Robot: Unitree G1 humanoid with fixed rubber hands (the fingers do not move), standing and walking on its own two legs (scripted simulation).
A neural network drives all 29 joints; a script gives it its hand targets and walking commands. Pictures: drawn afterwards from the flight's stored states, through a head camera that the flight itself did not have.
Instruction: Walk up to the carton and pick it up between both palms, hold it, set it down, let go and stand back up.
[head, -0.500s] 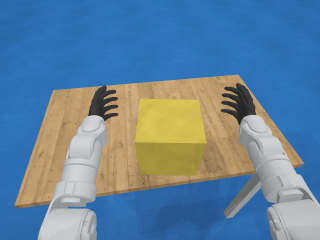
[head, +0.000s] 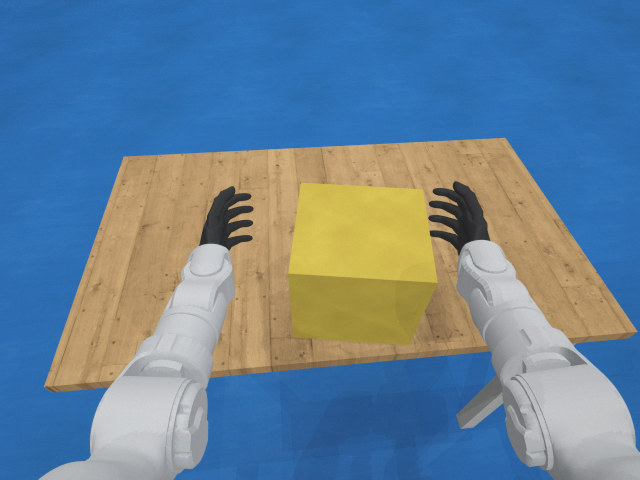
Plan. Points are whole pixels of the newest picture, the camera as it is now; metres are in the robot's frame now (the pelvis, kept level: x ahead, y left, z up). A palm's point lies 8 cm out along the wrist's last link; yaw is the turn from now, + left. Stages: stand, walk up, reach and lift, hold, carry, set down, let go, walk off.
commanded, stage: reach and lift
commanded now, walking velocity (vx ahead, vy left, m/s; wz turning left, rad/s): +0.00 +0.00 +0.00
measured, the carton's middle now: (356, 265) +0.43 -0.02 +0.00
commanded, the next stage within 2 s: none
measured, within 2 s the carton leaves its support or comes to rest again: neither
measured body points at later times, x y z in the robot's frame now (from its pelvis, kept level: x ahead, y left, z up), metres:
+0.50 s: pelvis -0.02 +0.00 -0.03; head +0.06 -0.01 +0.41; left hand +0.42 +0.14 +0.00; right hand +0.43 -0.18 +0.02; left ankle +0.02 +0.14 -0.74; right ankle -0.02 -0.10 -0.74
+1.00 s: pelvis -0.01 +0.00 -0.02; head +0.08 +0.00 +0.42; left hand +0.41 +0.12 +0.01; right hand +0.41 -0.15 +0.01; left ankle +0.02 +0.14 -0.74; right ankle -0.02 -0.10 -0.74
